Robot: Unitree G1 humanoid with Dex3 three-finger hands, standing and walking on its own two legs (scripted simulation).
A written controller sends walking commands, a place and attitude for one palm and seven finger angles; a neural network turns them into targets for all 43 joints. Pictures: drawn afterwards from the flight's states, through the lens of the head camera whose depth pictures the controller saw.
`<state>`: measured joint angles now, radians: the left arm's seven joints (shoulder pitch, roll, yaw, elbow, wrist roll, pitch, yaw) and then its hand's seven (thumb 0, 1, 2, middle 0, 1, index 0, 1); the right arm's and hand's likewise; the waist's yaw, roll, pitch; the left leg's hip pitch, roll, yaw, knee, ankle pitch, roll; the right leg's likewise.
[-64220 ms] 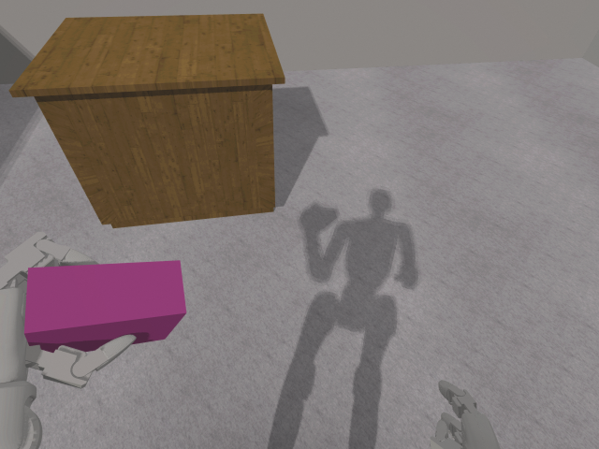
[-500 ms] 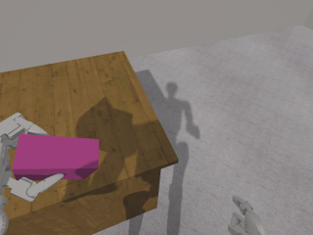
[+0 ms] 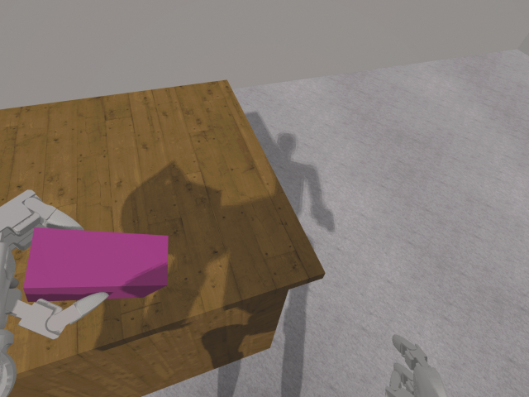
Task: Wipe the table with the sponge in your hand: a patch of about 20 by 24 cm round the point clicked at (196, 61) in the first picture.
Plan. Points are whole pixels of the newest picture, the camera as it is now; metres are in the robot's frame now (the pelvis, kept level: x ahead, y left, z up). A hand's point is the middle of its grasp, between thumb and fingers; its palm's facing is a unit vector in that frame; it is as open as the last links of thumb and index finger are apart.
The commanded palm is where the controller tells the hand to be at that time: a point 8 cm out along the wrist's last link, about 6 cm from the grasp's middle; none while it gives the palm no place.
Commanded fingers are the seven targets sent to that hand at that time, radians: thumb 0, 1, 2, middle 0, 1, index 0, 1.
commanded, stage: come to a stop and stand still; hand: left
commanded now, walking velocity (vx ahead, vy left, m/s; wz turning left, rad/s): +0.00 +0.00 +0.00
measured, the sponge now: (118, 268) +0.23 +0.20 +0.12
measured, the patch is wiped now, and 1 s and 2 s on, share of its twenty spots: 0.00 0.00 0.00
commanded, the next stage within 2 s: look again from close up in 0.70 s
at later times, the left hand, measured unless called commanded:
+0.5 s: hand out of the picture +0.21 +0.31 +0.15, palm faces +0.39 -0.86 -0.33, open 10.0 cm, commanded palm +0.15 +0.34 +0.18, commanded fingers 0.00 0.10 1.30 -1.20 -1.60 -1.20 -1.60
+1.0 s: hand out of the picture +0.20 +0.30 +0.15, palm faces +0.38 -0.85 -0.37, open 10.0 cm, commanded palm +0.14 +0.33 +0.18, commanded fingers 0.00 0.10 1.30 -1.20 -1.60 -1.20 -1.60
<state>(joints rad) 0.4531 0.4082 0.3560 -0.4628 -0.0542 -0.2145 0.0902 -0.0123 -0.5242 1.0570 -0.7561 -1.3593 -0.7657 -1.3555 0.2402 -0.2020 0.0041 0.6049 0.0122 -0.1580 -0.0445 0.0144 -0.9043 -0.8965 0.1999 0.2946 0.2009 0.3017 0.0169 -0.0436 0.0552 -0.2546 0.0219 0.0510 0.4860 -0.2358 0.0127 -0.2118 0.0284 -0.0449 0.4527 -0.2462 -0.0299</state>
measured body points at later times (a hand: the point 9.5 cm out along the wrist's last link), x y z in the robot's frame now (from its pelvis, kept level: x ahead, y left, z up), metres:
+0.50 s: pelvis -0.01 +0.06 +0.00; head +0.01 +0.10 +0.45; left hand +0.18 +0.36 +0.17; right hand +0.18 -0.15 -0.06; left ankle +0.01 +0.11 -0.74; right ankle +0.00 -0.10 -0.74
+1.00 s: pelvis -0.02 +0.05 +0.00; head +0.00 +0.07 +0.45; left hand +0.17 +0.34 +0.17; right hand +0.15 -0.17 -0.07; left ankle +0.01 +0.11 -0.74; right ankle +0.00 -0.10 -0.74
